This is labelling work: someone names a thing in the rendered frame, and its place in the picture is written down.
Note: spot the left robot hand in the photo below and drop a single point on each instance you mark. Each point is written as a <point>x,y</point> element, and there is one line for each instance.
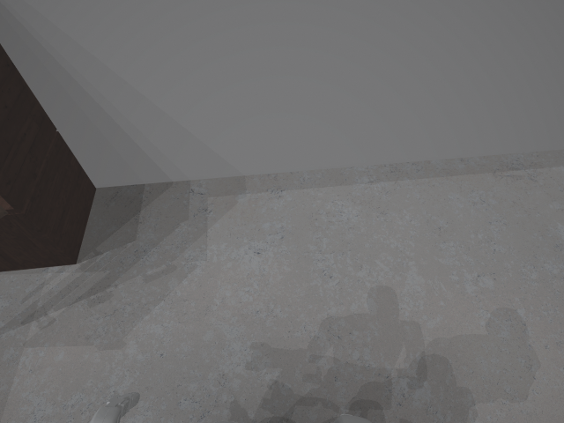
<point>116,408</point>

